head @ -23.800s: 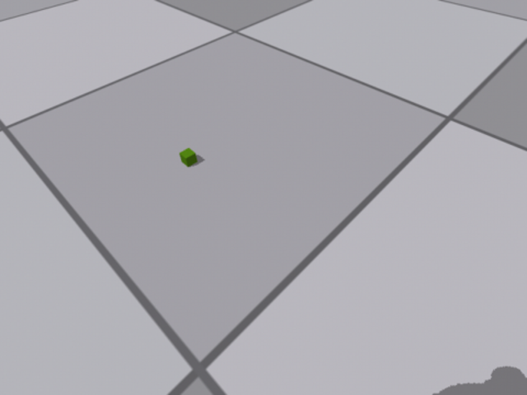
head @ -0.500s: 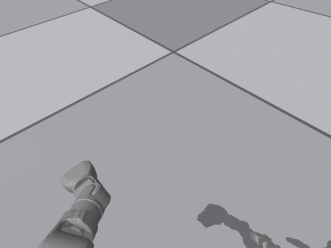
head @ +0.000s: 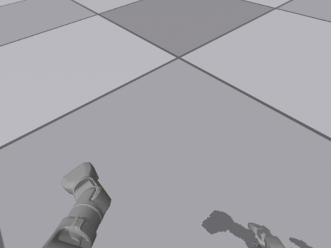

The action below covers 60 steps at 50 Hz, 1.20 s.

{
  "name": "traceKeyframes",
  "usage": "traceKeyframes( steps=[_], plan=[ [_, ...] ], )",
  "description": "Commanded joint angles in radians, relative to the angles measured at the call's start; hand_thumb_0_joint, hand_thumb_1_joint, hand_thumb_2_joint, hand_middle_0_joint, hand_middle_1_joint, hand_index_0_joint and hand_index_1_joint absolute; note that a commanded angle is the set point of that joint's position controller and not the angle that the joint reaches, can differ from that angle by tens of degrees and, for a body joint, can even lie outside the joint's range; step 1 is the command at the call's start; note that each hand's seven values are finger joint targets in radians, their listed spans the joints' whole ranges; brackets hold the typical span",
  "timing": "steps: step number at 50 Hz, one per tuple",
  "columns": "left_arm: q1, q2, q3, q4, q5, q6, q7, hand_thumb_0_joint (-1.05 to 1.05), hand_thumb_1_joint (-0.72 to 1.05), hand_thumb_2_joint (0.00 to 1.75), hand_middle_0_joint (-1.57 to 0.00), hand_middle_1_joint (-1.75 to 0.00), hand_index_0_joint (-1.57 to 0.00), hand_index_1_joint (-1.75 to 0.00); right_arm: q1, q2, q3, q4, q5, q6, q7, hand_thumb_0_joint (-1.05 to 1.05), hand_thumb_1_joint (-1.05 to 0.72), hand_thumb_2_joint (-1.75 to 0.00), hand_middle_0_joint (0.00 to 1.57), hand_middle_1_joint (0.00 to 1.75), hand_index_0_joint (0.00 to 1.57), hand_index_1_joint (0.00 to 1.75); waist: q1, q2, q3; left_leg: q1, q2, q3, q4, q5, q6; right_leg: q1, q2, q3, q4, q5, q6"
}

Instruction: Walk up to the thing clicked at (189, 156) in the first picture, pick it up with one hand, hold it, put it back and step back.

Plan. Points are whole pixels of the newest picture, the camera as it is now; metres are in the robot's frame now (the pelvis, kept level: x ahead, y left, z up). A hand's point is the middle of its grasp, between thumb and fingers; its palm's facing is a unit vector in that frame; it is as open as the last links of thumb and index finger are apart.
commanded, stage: hold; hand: left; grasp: from above
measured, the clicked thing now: (92, 194) +0.31 +0.23 -0.09
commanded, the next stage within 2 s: crouch in 0.72 s
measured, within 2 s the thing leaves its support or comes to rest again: neither
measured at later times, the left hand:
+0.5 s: hand (90, 195) +0.28 +0.22 -0.04, palm faces -0.32 -0.33 -0.89, open 9.2 cm
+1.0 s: hand (93, 198) +0.28 +0.22 -0.05, palm faces -0.33 -0.31 -0.89, open 9.2 cm
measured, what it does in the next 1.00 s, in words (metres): stands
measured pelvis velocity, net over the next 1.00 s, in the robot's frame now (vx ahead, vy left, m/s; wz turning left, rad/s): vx -0.01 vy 0.00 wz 0.01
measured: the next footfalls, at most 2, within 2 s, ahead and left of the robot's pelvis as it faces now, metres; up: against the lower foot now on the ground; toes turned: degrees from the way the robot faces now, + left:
none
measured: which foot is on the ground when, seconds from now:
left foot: down 0.00-1.00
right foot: down 0.00-1.00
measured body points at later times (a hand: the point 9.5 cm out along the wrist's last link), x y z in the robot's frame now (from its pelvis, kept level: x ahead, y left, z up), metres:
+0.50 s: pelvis -0.01 +0.00 +0.00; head +0.00 -0.02 +0.45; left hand +0.30 +0.23 +0.01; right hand +0.16 -0.23 -0.11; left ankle +0.01 +0.13 -0.73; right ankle -0.01 -0.12 -0.73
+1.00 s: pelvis -0.01 +0.00 +0.00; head +0.00 -0.02 +0.45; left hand +0.30 +0.23 +0.00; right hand +0.15 -0.23 -0.11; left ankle +0.01 +0.13 -0.73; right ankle -0.01 -0.12 -0.73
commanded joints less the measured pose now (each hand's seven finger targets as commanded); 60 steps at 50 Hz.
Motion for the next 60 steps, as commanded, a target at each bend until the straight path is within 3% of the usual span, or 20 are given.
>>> traceKeyframes(
  steps=[1,4,8,11,14,16,19,25,27,29,30,34,38,40,42,46,49,50,55,60],
  plan=[
    [-0.400,0.180,0.019,-0.226,0.062,0.010,0.039,0.00,0.69,0.54,-1.11,-0.46,-1.09,-0.47,-0.085,-0.118,-0.038,-0.135,0.002,-0.052,-0.009,0.00,-0.90,-0.90,0.20,0.30,0.20,0.30,-0.001,-0.038,-0.272,0.151,-0.044,0.009,-0.058,0.237,0.030,0.073,0.040,-0.012,-0.076,0.277,-0.010],
    [-0.363,0.189,0.022,-0.219,0.064,0.019,0.032,0.00,0.69,0.52,-1.09,-0.45,-1.08,-0.46,-0.097,-0.117,-0.036,-0.142,0.002,-0.053,-0.011,0.00,-0.90,-0.90,0.20,0.30,0.20,0.30,0.008,-0.040,-0.245,0.138,-0.042,0.005,-0.066,0.206,0.027,0.071,0.042,-0.015,-0.081,0.235,-0.013],
    [-0.361,0.173,0.012,-0.273,0.068,0.022,0.021,0.00,0.73,0.55,-1.12,-0.47,-1.11,-0.48,-0.108,-0.109,-0.034,-0.153,0.002,-0.058,-0.009,0.00,-0.90,-0.90,0.20,0.30,0.20,0.30,0.013,-0.040,-0.278,0.148,-0.048,0.008,-0.054,0.240,0.031,0.087,0.037,-0.010,-0.079,0.279,-0.007],
    [-0.377,0.203,0.021,-0.315,0.071,0.026,0.018,0.00,0.75,0.54,-1.15,-0.44,-1.13,-0.46,-0.112,-0.112,-0.033,-0.157,0.002,-0.057,-0.011,0.00,-0.90,-0.90,0.20,0.30,0.20,0.30,0.016,-0.039,-0.286,0.156,-0.050,0.012,-0.049,0.250,0.035,0.101,0.034,-0.010,-0.080,0.297,-0.003],
    [-0.378,0.178,0.003,-0.313,0.074,0.032,0.012,0.00,0.74,0.55,-1.15,-0.45,-1.13,-0.47,-0.121,-0.109,-0.029,-0.156,0.003,-0.054,-0.013,0.00,-0.90,-0.90,0.20,0.30,0.20,0.30,0.002,-0.037,-0.278,0.170,-0.047,0.011,-0.051,0.250,0.035,0.086,0.035,-0.010,-0.078,0.295,-0.002],
    [-0.387,0.197,0.012,-0.325,0.080,0.032,0.013,0.00,0.73,0.53,-1.15,-0.43,-1.13,-0.45,-0.126,-0.108,-0.028,-0.155,0.003,-0.056,-0.016,0.00,-0.90,-0.90,0.20,0.30,0.20,0.30,0.011,-0.028,-0.280,0.174,-0.044,0.006,-0.058,0.244,0.032,0.087,0.037,-0.014,-0.079,0.280,-0.006],
    [-0.344,0.155,-0.013,-0.299,0.079,0.040,0.001,0.00,0.74,0.54,-1.14,-0.44,-1.13,-0.46,-0.132,-0.106,-0.026,-0.161,0.003,-0.057,-0.017,0.00,-0.90,-0.90,0.20,0.30,0.20,0.30,0.007,-0.058,-0.249,0.152,-0.047,0.004,-0.057,0.234,0.034,0.081,0.037,-0.015,-0.086,0.270,-0.004],
    [-0.334,0.181,0.000,-0.272,0.086,0.043,-0.004,0.00,0.76,0.55,-1.16,-0.44,-1.14,-0.46,-0.133,-0.108,-0.026,-0.160,0.003,-0.062,-0.020,0.00,-0.90,-0.90,0.20,0.30,0.20,0.30,0.012,-0.038,-0.228,0.145,-0.044,0.002,-0.069,0.187,0.029,0.058,0.037,-0.015,-0.090,0.209,-0.011],
    [-0.322,0.152,-0.013,-0.278,0.083,0.041,-0.003,0.00,0.75,0.55,-1.16,-0.43,-1.14,-0.46,-0.137,-0.103,-0.025,-0.166,0.001,-0.063,-0.019,0.00,-0.90,-0.90,0.20,0.30,0.20,0.30,0.010,-0.051,-0.237,0.148,-0.045,0.001,-0.065,0.189,0.030,0.067,0.036,-0.017,-0.091,0.210,-0.010],
    [-0.379,0.193,0.009,-0.363,0.082,0.031,0.005,0.00,0.79,0.58,-1.18,-0.48,-1.16,-0.49,-0.137,-0.104,-0.028,-0.169,0.002,-0.066,-0.018,0.00,-0.90,-0.90,0.20,0.30,0.20,0.30,0.025,-0.008,-0.287,0.164,-0.047,0.005,-0.061,0.212,0.027,0.084,0.034,-0.010,-0.083,0.234,-0.011],
    [-0.346,0.176,0.004,-0.299,0.084,0.040,0.007,0.00,0.78,0.58,-1.18,-0.47,-1.16,-0.48,-0.132,-0.104,-0.026,-0.165,0.001,-0.067,-0.018,0.00,-0.90,-0.90,0.20,0.30,0.20,0.30,0.014,-0.025,-0.270,0.155,-0.046,0.005,-0.058,0.214,0.028,0.078,0.035,-0.009,-0.083,0.238,-0.009],
    [-0.375,0.198,0.010,-0.345,0.088,0.037,0.015,0.00,0.79,0.57,-1.19,-0.46,-1.17,-0.48,-0.138,-0.104,-0.026,-0.164,0.002,-0.067,-0.023,0.00,-0.90,-0.90,0.20,0.30,0.20,0.30,0.022,-0.026,-0.291,0.165,-0.046,0.004,-0.056,0.225,0.029,0.091,0.036,-0.010,-0.085,0.251,-0.008],
    [-0.357,0.137,-0.025,-0.283,0.075,0.046,0.004,0.00,0.80,0.56,-1.19,-0.45,-1.17,-0.47,-0.142,-0.106,-0.025,-0.152,0.003,-0.068,-0.025,0.00,-0.90,-0.90,0.20,0.30,0.20,0.30,0.003,-0.053,-0.231,0.151,-0.041,0.001,-0.064,0.193,0.031,0.061,0.037,-0.015,-0.092,0.218,-0.009],
    [-0.338,0.167,-0.001,-0.274,0.066,0.046,0.002,0.00,0.80,0.56,-1.18,-0.48,-1.17,-0.49,-0.135,-0.109,-0.030,-0.152,0.003,-0.072,-0.024,0.00,-0.90,-0.90,0.20,0.30,0.20,0.30,0.017,-0.036,-0.242,0.139,-0.043,0.003,-0.066,0.180,0.028,0.065,0.036,-0.012,-0.088,0.198,-0.012],
    [-0.341,0.137,-0.018,-0.306,0.063,0.045,0.001,0.00,0.74,0.56,-1.07,-0.49,-1.08,-0.47,-0.146,-0.104,-0.025,-0.160,0.000,-0.075,-0.023,0.00,-0.84,-0.88,0.20,0.30,0.20,0.30,0.018,-0.035,-0.264,0.155,-0.043,0.001,-0.063,0.194,0.026,0.074,0.035,-0.014,-0.087,0.208,-0.012],
    [-0.293,0.163,0.002,-0.253,0.079,0.037,0.024,0.00,0.82,0.47,-1.18,-0.39,-1.19,-0.38,-0.125,-0.105,-0.027,-0.159,-0.002,-0.075,-0.024,0.00,-0.86,-0.89,0.20,0.30,0.20,0.30,0.014,-0.083,-0.218,0.119,-0.048,0.006,-0.052,0.187,0.032,0.070,0.032,-0.010,-0.090,0.217,-0.005],
    [-0.300,0.132,-0.003,-0.212,0.080,0.017,0.048,0.00,0.84,0.47,-1.19,-0.42,-1.21,-0.40,-0.105,-0.103,-0.030,-0.148,-0.006,-0.080,-0.022,0.00,-0.87,-0.89,0.20,0.30,0.20,0.30,-0.001,-0.096,-0.204,0.104,-0.048,0.007,-0.043,0.179,0.030,0.047,0.031,-0.008,-0.082,0.217,-0.004],
    [-0.311,0.155,0.013,-0.201,0.081,0.007,0.061,0.00,0.86,0.44,-1.20,-0.41,-1.22,-0.39,-0.093,-0.107,-0.034,-0.143,-0.009,-0.081,-0.022,0.00,-0.87,-0.89,0.20,0.30,0.20,0.30,-0.001,-0.088,-0.202,0.097,-0.047,0.009,-0.040,0.170,0.030,0.040,0.029,-0.008,-0.079,0.204,-0.005],
    [-0.354,0.106,0.013,-0.057,0.083,-0.034,0.126,0.00,0.84,0.43,-1.19,-0.41,-1.21,-0.38,-0.042,-0.111,-0.046,-0.105,-0.013,-0.080,-0.012,0.00,-0.87,-0.89,0.20,0.30,0.20,0.30,-0.036,-0.087,-0.207,0.066,-0.043,0.011,-0.001,0.169,0.025,-0.016,0.029,-0.002,-0.046,0.219,-0.007],
    [-0.447,0.115,0.057,0.070,0.084,-0.113,0.215,0.00,0.87,0.42,-1.18,-0.45,-1.22,-0.41,0.033,-0.119,-0.067,-0.067,-0.025,-0.081,0.000,0.00,-0.87,-0.89,0.20,0.30,0.20,0.30,-0.061,-0.061,-0.240,-0.077,-0.039,0.019,0.126,0.127,0.016,-0.148,0.026,0.010,0.073,0.182,-0.017]
  ],
)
